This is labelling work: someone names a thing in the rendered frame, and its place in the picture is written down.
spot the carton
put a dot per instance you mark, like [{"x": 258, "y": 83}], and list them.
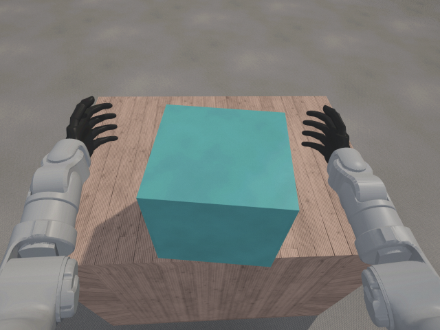
[{"x": 219, "y": 186}]

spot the right robot upper arm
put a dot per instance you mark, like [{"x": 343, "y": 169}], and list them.
[{"x": 402, "y": 296}]

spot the pedestal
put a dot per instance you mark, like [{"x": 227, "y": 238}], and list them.
[{"x": 124, "y": 282}]

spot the right robot hand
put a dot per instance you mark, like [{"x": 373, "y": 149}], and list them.
[{"x": 334, "y": 129}]

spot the right robot forearm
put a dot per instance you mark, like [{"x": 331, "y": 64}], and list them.
[{"x": 380, "y": 234}]

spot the left robot upper arm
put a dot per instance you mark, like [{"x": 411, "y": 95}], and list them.
[{"x": 36, "y": 293}]

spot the left robot hand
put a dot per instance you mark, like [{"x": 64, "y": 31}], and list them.
[{"x": 81, "y": 124}]

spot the left robot forearm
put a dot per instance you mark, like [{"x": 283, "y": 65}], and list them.
[{"x": 47, "y": 226}]

